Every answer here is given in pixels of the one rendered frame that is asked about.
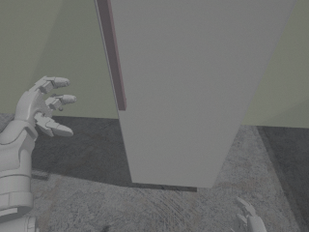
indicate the fridge door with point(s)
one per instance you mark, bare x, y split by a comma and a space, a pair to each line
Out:
190, 70

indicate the right robot hand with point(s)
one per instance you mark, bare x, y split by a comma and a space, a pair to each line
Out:
250, 222

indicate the left robot hand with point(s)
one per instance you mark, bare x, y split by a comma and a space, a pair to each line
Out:
31, 104

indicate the left robot forearm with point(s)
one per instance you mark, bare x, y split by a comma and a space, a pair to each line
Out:
17, 142

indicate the robot left upper arm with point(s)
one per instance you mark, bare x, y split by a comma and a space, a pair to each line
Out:
22, 224

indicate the handle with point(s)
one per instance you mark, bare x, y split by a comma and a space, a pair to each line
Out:
109, 33

